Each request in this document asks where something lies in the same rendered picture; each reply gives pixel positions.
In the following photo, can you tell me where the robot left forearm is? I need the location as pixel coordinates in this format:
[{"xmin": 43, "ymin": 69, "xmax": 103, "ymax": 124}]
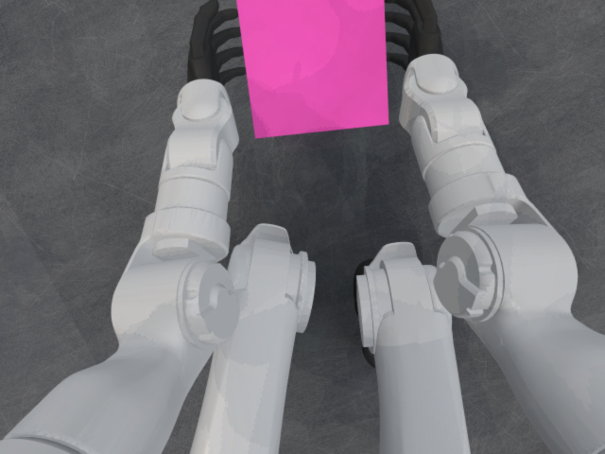
[{"xmin": 112, "ymin": 79, "xmax": 239, "ymax": 326}]

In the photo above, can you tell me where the robot left upper arm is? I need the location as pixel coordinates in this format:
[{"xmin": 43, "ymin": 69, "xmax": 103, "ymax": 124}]
[{"xmin": 0, "ymin": 256, "xmax": 240, "ymax": 454}]

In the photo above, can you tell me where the carton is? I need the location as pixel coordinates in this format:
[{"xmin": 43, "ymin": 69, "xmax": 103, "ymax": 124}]
[{"xmin": 236, "ymin": 0, "xmax": 389, "ymax": 138}]

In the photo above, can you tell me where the robot right foot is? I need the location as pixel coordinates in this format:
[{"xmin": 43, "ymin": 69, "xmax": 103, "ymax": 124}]
[{"xmin": 354, "ymin": 259, "xmax": 376, "ymax": 369}]

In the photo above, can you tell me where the robot right forearm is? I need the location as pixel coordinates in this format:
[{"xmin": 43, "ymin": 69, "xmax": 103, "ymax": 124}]
[{"xmin": 399, "ymin": 54, "xmax": 578, "ymax": 274}]

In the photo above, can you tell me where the right robot hand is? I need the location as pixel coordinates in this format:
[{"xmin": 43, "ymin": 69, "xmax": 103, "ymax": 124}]
[{"xmin": 384, "ymin": 0, "xmax": 444, "ymax": 71}]

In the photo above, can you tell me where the robot right upper arm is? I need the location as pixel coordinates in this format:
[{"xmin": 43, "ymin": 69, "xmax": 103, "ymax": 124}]
[{"xmin": 433, "ymin": 223, "xmax": 605, "ymax": 454}]

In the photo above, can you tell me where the robot right shin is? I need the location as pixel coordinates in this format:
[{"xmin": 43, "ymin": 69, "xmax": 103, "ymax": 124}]
[{"xmin": 369, "ymin": 242, "xmax": 452, "ymax": 353}]

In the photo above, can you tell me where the left robot hand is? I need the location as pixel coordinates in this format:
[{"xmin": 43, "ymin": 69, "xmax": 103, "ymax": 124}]
[{"xmin": 187, "ymin": 0, "xmax": 247, "ymax": 86}]

